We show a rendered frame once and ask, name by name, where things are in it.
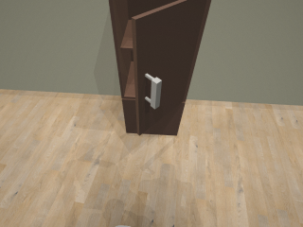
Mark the cupboard door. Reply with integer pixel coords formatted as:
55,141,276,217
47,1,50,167
132,0,207,136

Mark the handle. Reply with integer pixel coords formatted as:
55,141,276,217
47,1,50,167
145,73,162,109

